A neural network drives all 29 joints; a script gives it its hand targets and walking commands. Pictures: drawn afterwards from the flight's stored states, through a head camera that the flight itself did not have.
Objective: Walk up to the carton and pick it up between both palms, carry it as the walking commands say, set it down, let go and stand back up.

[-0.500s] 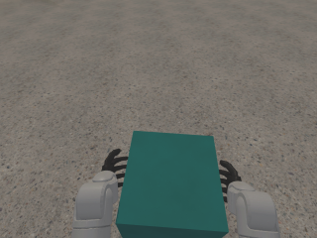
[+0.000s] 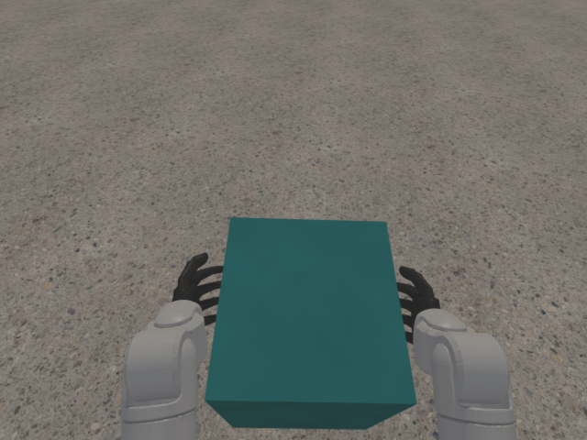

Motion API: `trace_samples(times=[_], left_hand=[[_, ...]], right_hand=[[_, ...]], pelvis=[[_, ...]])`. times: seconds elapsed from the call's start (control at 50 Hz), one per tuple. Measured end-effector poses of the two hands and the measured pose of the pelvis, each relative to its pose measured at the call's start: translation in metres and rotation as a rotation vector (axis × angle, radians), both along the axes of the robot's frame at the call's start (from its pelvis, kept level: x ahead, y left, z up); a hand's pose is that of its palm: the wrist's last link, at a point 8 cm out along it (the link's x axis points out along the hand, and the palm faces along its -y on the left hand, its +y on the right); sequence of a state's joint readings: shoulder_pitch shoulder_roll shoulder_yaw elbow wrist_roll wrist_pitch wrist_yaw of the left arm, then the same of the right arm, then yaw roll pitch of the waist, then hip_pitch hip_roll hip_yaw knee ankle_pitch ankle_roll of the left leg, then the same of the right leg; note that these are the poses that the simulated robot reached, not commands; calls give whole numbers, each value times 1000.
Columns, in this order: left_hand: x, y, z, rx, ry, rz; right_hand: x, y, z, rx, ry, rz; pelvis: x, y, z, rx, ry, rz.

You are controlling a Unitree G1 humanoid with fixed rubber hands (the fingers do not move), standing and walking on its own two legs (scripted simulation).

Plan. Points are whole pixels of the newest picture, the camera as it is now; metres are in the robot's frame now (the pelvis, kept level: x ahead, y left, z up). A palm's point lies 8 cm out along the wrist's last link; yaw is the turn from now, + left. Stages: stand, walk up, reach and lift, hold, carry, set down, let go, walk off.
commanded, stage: carry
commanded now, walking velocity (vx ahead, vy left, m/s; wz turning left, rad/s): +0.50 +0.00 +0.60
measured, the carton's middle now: (303, 332) +0.27 +0.01 +0.01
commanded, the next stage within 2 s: none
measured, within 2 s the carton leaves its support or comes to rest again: neither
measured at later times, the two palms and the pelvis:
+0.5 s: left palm (177, 200) +0.47 +0.22 +0.08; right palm (339, 187) +0.54 -0.06 +0.05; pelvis +0.25 +0.00 +0.00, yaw +21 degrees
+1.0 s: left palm (153, 119) +0.80 +0.36 +0.04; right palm (268, 110) +0.90 +0.09 +0.02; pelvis +0.61 +0.12 -0.04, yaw +30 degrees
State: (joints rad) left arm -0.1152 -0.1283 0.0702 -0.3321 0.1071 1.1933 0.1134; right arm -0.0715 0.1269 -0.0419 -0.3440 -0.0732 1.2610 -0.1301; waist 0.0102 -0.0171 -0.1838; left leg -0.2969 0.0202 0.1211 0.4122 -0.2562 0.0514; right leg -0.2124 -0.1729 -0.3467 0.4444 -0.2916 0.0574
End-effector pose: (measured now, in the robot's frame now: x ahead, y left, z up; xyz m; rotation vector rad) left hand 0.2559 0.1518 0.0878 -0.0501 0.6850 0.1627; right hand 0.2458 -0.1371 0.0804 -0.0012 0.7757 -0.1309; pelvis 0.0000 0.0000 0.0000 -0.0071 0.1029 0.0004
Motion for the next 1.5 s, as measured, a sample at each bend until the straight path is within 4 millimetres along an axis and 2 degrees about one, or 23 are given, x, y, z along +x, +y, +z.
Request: trace_samples(times=[0.04,0.1,0.18,0.26,0.34,0.42,0.5,0.62,0.7,0.76,0.82,0.88,0.98,1.02,1.06,1.12,1.16,1.22,1.28,1.32,1.42,1.5], left_hand=[[11,16,-4,-16,-1,35],[27,32,-8,-19,45,65],[55,43,-14,-23,85,96],[91,49,-14,-20,62,136],[136,51,-10,9,14,175],[184,54,-7,77,-4,217],[211,64,-6,64,75,301],[254,82,11,50,39,406],[301,98,25,68,7,437],[345,113,28,81,-2,437],[394,130,20,82,10,426],[446,151,3,71,27,407],[533,199,-38,47,32,395],[562,218,-51,25,80,411],[582,234,-55,20,140,433],[611,261,-49,9,169,488],[634,280,-40,5,135,543],[670,307,-27,12,44,641],[702,328,-17,33,-52,754],[718,341,-12,59,-44,809],[748,371,-3,16,69,924],[782,400,8,21,56,963]], right_hand=[[17,16,-6,-8,-1,33],[38,32,-12,-9,45,67],[75,43,-17,-9,86,92],[124,50,-16,-1,64,125],[183,53,-17,30,16,160],[248,60,-28,86,-3,206],[295,75,-28,73,75,291],[371,103,-2,64,37,394],[426,123,6,86,2,424],[468,137,4,96,-9,426],[512,153,-8,99,3,416],[559,171,-24,89,18,398],[642,218,-57,61,23,388],[672,237,-68,47,73,398],[698,255,-74,42,133,418],[741,287,-66,42,166,463],[777,313,-57,42,136,516],[839,354,-41,53,47,611],[902,398,-26,72,-50,730],[934,427,-19,90,-48,787],[985,480,-12,34,57,912],[1023,517,-4,43,43,951]], pelvis=[[13,8,-3,5,-3,30],[37,16,2,-6,-2,61],[66,19,8,-17,-10,119],[101,15,6,-4,-18,165],[151,9,-3,11,-15,211],[209,3,-14,5,-26,282],[253,-4,1,41,-32,358],[323,-4,17,93,-24,387],[378,10,17,111,-15,401],[422,26,13,124,-1,409],[467,46,5,135,15,417],[514,69,-8,147,28,431],[599,117,-42,160,29,474],[626,129,-39,146,28,527],[653,140,-28,123,24,560],[698,155,-12,84,13,597],[733,163,-7,59,9,631],[792,172,-9,32,-10,702],[859,182,-21,56,-35,805],[893,193,-17,42,-44,847],[958,221,11,73,-3,912],[1001,248,18,89,11,917]])
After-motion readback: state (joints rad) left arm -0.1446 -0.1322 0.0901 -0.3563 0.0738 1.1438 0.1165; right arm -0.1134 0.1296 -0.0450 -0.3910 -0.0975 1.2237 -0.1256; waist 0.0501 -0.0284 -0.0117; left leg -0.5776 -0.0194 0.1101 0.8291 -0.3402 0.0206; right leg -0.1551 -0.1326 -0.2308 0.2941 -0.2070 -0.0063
